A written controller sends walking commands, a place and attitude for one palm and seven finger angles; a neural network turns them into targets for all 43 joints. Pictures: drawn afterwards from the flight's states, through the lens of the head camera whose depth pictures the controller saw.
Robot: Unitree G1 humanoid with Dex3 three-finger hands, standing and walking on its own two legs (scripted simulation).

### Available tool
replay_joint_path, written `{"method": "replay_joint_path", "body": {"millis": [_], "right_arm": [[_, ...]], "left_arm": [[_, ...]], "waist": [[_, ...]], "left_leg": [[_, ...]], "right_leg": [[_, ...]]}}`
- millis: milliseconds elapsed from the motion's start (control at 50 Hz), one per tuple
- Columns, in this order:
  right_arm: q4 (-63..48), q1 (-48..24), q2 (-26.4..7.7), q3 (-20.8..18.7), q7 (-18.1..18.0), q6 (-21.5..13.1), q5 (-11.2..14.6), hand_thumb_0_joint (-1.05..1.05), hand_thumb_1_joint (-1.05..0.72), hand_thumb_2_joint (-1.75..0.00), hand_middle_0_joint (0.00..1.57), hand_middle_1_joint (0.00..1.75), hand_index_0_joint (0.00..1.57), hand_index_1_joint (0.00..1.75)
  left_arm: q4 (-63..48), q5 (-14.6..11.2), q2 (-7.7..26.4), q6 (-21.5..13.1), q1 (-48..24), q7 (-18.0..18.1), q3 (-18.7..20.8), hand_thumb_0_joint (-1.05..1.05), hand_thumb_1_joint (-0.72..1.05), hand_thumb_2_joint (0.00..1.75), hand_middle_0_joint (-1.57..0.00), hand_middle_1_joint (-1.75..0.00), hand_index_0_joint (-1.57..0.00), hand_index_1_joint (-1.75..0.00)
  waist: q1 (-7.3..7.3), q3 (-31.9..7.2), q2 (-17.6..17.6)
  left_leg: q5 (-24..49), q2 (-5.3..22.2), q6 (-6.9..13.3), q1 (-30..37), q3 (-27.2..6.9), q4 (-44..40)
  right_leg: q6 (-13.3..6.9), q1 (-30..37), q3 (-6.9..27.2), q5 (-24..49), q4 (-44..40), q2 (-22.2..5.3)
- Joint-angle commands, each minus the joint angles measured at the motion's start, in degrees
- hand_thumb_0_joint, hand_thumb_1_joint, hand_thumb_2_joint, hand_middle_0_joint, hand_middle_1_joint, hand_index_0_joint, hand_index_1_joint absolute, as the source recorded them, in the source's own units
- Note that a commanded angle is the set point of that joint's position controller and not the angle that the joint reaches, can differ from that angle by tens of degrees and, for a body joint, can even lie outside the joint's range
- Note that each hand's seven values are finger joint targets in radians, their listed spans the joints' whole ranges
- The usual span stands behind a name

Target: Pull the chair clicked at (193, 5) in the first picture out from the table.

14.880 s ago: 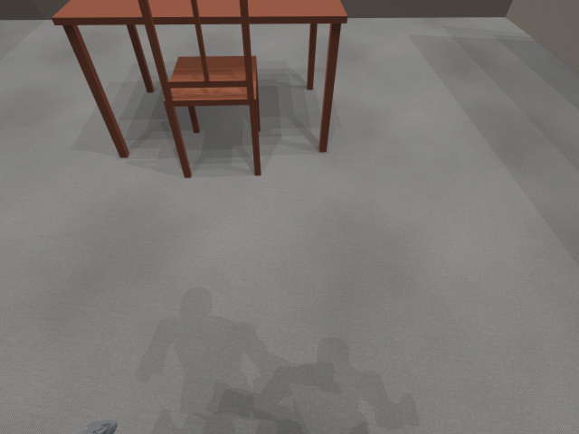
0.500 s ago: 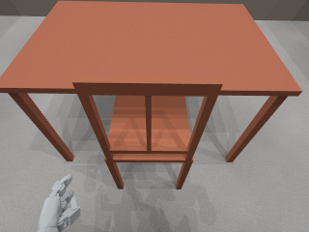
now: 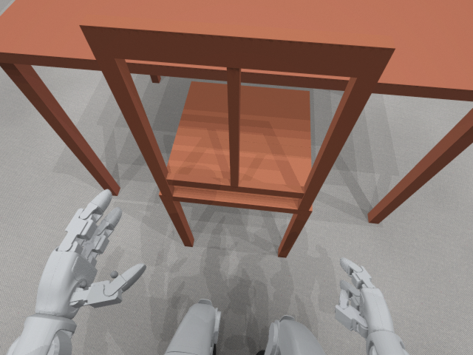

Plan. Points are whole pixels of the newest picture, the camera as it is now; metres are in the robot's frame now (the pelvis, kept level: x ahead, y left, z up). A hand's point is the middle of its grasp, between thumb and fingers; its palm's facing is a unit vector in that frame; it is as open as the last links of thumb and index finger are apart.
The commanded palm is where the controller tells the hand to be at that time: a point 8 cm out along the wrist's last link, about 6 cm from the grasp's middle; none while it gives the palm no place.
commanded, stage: raise the hand toward the chair's back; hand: left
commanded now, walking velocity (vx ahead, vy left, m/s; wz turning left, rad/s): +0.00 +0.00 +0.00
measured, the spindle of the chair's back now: (234, 138) +0.48 +0.06 +0.04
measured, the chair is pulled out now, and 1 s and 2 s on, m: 0.00 0.00 0.00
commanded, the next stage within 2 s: aim the fingers beside a spindle in 1.42 s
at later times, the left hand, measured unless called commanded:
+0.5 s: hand (89, 255) +0.24 +0.24 +0.06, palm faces +0.01 -1.00 -0.06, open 15.6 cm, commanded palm +0.21 +0.29 +0.07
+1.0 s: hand (64, 242) +0.25 +0.27 +0.08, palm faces +0.02 -1.00 -0.08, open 16.9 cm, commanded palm +0.22 +0.32 +0.08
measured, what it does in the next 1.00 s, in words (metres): shifts its weight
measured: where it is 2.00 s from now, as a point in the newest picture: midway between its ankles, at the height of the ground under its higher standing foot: outside the picture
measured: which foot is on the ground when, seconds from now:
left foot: down 0.00-1.00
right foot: down 0.00-1.00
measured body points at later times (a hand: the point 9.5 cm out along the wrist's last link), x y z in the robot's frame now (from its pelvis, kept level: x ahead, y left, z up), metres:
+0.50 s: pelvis +0.00 +0.05 +0.02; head +0.09 +0.06 +0.47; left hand +0.23 +0.29 +0.07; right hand +0.18 -0.21 -0.05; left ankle +0.03 +0.13 -0.63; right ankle +0.01 -0.06 -0.63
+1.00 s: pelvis +0.00 +0.06 +0.04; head +0.08 +0.08 +0.48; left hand +0.24 +0.32 +0.08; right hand +0.17 -0.18 -0.04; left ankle +0.03 +0.13 -0.63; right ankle +0.01 -0.06 -0.63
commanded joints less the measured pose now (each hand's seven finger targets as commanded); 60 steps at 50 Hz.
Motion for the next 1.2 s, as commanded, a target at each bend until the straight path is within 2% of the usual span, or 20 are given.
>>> {"method": "replay_joint_path", "body": {"millis": [0, 60, 100, 140, 180, 220, 260, 300, 320, 380, 500, 560, 640, 720, 780, 880, 900, 960, 1040, 1180], "right_arm": [[-7.9, 1.7, -8.7, -5.0, -1.0, -2.9, 1.0, 0.0, -0.9, -0.9, 0.2, 0.3, 0.2, 0.3], [-8.1, 2.4, -7.9, -5.1, -0.6, -2.8, 0.9, 0.0, -0.9, -0.9, 0.2, 0.3, 0.2, 0.3], [-8.0, 1.8, -8.1, -5.1, -0.5, -3.1, 0.7, 0.0, -0.9, -0.9, 0.2, 0.3, 0.2, 0.3], [-7.8, 2.4, -8.4, -5.3, -0.4, -3.5, 0.7, 0.0, -0.9, -0.9, 0.2, 0.3, 0.2, 0.3], [-7.8, 2.6, -9.3, -5.4, -0.3, -4.1, 0.6, 0.0, -0.9, -0.9, 0.2, 0.3, 0.2, 0.3], [-7.8, 2.9, -9.8, -5.7, -0.3, -4.5, 0.6, 0.0, -0.9, -0.9, 0.2, 0.3, 0.2, 0.3], [-7.9, 3.1, -10.2, -5.6, -0.1, -5.0, 0.5, 0.0, -0.9, -0.9, 0.2, 0.3, 0.2, 0.3], [-7.7, 3.4, -10.5, -5.9, -0.1, -5.0, 0.4, 0.0, -0.9, -0.9, 0.2, 0.3, 0.2, 0.3], [-7.7, 3.6, -10.6, -5.8, -0.1, -5.1, 0.4, 0.0, -0.9, -0.9, 0.2, 0.3, 0.2, 0.3], [-7.8, 3.7, -10.8, -5.4, 0.2, -5.0, 0.4, 0.0, -0.9, -0.9, 0.2, 0.3, 0.2, 0.3], [-8.3, 3.5, -10.7, -4.9, 0.2, -4.2, 0.4, 0.0, -0.9, -0.9, 0.2, 0.3, 0.2, 0.3], [-8.7, 3.4, -10.8, -4.2, 0.1, -3.8, 0.4, 0.0, -0.9, -0.9, 0.2, 0.3, 0.2, 0.3], [-9.0, 3.8, -10.8, -3.7, 0.0, -3.7, 0.4, 0.0, -0.9, -0.9, 0.2, 0.3, 0.2, 0.3], [-8.8, 4.3, -10.9, -3.6, -0.1, -3.5, 0.4, 0.0, -0.9, -0.9, 0.2, 0.3, 0.2, 0.3], [-8.5, 4.1, -11.0, -3.5, -0.2, -3.4, 0.5, 0.0, -0.9, -0.9, 0.2, 0.3, 0.2, 0.3], [-7.9, 4.5, -11.4, -3.5, -0.4, -3.8, 0.5, 0.0, -0.9, -0.9, 0.2, 0.3, 0.2, 0.3], [-7.8, 4.5, -11.6, -3.6, -0.5, -3.8, 0.6, 0.0, -0.9, -0.9, 0.2, 0.3, 0.2, 0.3], [-7.7, 4.6, -11.7, -3.7, -0.4, -4.1, 0.7, 0.0, -0.9, -0.9, 0.2, 0.3, 0.2, 0.3], [-7.4, 4.8, -11.9, -3.8, -0.1, -4.3, 0.7, 0.0, -0.9, -0.9, 0.2, 0.3, 0.2, 0.3], [-7.1, 4.5, -11.9, -3.9, 0.0, -4.7, 0.7, 0.0, -0.9, -0.9, 0.2, 0.3, 0.2, 0.3]], "left_arm": [[-8.7, -1.9, 9.6, 1.4, 3.2, 0.0, 8.4, 0.0, 0.08, 0.55, -0.12, -0.17, -0.12, -0.17], [-10.0, -1.7, 7.8, 0.8, 3.5, 2.6, 7.6, 0.0, 0.01, 0.52, -0.11, -0.16, -0.11, -0.16], [-9.8, -1.1, 8.3, -0.5, 3.5, 4.1, 7.9, 0.0, -0.03, 0.5, -0.11, -0.15, -0.11, -0.15], [-9.1, -0.6, 6.9, -1.7, 3.2, 4.9, 6.1, 0.0, -0.08, 0.48, -0.1, -0.15, -0.1, -0.15], [-9.3, -0.3, 6.7, -2.9, 2.8, 5.3, 4.8, 0.0, -0.13, 0.46, -0.1, -0.14, -0.1, -0.14], [-10.0, 0.1, 7.0, -3.6, 3.2, 6.1, 4.3, 0.0, -0.17, 0.44, -0.09, -0.13, -0.09, -0.13], [-11.7, 0.3, 7.0, -4.3, 3.4, 6.6, 3.2, 0.0, -0.22, 0.42, -0.09, -0.12, -0.09, -0.12], [-11.6, 0.7, 7.9, -4.3, 3.4, 7.5, 3.9, 0.0, -0.27, 0.4, -0.08, -0.12, -0.08, -0.12], [-12.6, 0.7, 7.4, -4.6, 3.0, 7.8, 3.3, 0.0, -0.29, 0.39, -0.08, -0.11, -0.08, -0.11], [-13.2, 1.5, 7.3, -4.5, 2.5, 8.7, 2.3, 0.0, -0.36, 0.36, -0.07, -0.1, -0.07, -0.1], [-12.3, 2.1, 7.8, -2.7, 0.8, 8.9, 2.4, 0.0, -0.5, 0.3, -0.06, -0.08, -0.06, -0.08], [-11.5, 1.9, 7.5, -1.8, -1.2, 8.1, 1.7, 0.0, -0.5, 0.3, -0.06, -0.08, -0.06, -0.08], [-13.0, 2.1, 8.1, -1.3, -3.0, 7.6, 1.5, 0.0, -0.5, 0.3, -0.06, -0.08, -0.06, -0.08], [-12.5, 1.9, 8.8, -0.6, -3.8, 7.3, 2.5, 0.0, -0.5, 0.3, -0.06, -0.08, -0.06, -0.08], [-11.1, 1.5, 9.2, -0.3, -5.0, 6.7, 3.1, 0.0, -0.5, 0.3, -0.06, -0.08, -0.06, -0.08], [-10.6, 0.8, 10.2, -0.4, -6.6, 5.9, 4.2, 0.0, -0.5, 0.3, -0.06, -0.08, -0.06, -0.08], [-9.3, 0.9, 11.7, -0.1, -6.3, 6.0, 5.6, 0.0, -0.5, 0.3, -0.06, -0.08, -0.06, -0.08], [-8.6, 0.4, 10.0, -0.4, -5.2, 5.5, 4.3, 0.0, -0.5, 0.3, -0.06, -0.08, -0.06, -0.08], [-8.4, 0.5, 10.8, -0.8, -5.3, 5.8, 4.7, 0.0, -0.5, 0.3, -0.06, -0.08, -0.06, -0.08], [-7.5, 0.4, 10.9, -2.6, -5.6, 6.5, 5.1, 0.0, -0.5, 0.3, -0.06, -0.08, -0.06, -0.08]], "waist": [[-1.87, -20.8, -1.5], [-2.01, -18.8, -4.4], [-1.7, -17.3, -2.4], [-2.49, -14.9, -3.3], [-2.77, -14.5, -1.4], [-3.06, -15.1, -1.0], [-2.9, -16.0, 2.0], [-3.27, -16.7, 0.2], [-3.26, -17.2, 1.6], [-3.29, -15.5, 4.1], [-3.66, -14.7, 4.2], [-4.12, -13.5, 3.5], [-3.99, -13.7, 6.3], [-3.95, -14.6, 5.6], [-4.05, -13.8, 5.1], [-3.91, -14.8, 5.3], [-3.85, -14.6, 4.8], [-3.99, -13.9, 4.0], [-3.8, -13.6, 5.3], [-4.14, -13.0, 4.0]], "left_leg": [[20.6, -1.5, 3.0, 9.4, -0.6, -6.9], [20.2, -1.6, 2.9, 9.5, -0.6, -9.2], [20.0, -1.6, 2.9, 9.8, -0.5, -9.8], [19.2, -1.5, 3.0, 10.8, -0.4, -11.4], [18.4, -1.6, 3.3, 12.2, -0.4, -12.6], [19.2, -1.4, 3.5, 14.1, -0.4, -13.4], [20.6, -1.3, 3.3, 16.8, -0.9, -14.7], [21.4, -1.0, 3.4, 17.6, -1.1, -14.8], [22.2, -1.0, 3.2, 18.4, -1.2, -15.1], [23.8, -0.2, 2.5, 20.9, -2.6, -16.8], [22.7, 0.3, 2.0, 22.6, -3.7, -18.5], [20.2, 0.4, 1.7, 22.4, -4.6, -19.4], [21.7, 0.9, 0.8, 25.1, -5.9, -20.5], [24.3, 1.0, 0.3, 26.4, -6.5, -20.9], [22.1, 0.9, 0.2, 25.7, -6.5, -21.4], [22.9, 0.7, 0.1, 26.4, -6.3, -21.8], [22.8, 0.7, 0.3, 26.0, -6.1, -21.8], [22.8, 0.5, 0.5, 25.5, -5.5, -21.8], [22.5, 0.3, 0.5, 25.1, -5.2, -22.0], [20.0, -0.2, 1.5, 23.0, -3.6, -21.2]], "right_leg": [[8.2, 20.8, 17.1, 26.9, -16.4, -3.7], [7.5, 20.1, 15.1, 25.9, -16.7, -3.3], [7.0, 18.7, 14.6, 24.0, -16.6, -3.0], [5.7, 16.0, 12.0, 20.0, -16.7, -2.2], [4.5, 13.5, 9.9, 15.5, -16.6, -1.5], [4.2, 12.7, 8.5, 15.3, -16.5, -1.2], [3.6, 11.7, 6.8, 15.3, -15.7, -0.9], [3.6, 11.5, 6.2, 15.8, -15.7, -0.7], [3.5, 11.5, 6.0, 16.2, -15.6, -0.8], [3.3, 9.3, 4.6, 14.3, -15.5, -0.7], [3.2, 9.3, 4.1, 12.9, -16.7, -0.6], [3.2, 8.8, 3.8, 11.7, -17.0, -0.5], [3.2, 8.4, 3.7, 11.6, -17.2, -0.6], [3.4, 9.0, 3.6, 12.6, -17.5, -0.6], [3.3, 9.3, 3.5, 12.0, -18.0, -0.6], [3.2, 10.6, 3.6, 12.6, -18.8, -0.7], [3.3, 10.8, 3.6, 12.5, -19.1, -0.5], [3.2, 11.5, 3.6, 12.9, -19.6, -0.6], [3.1, 11.9, 3.7, 12.8, -19.7, -0.7], [2.9, 12.8, 4.4, 12.8, -20.3, -0.7]]}}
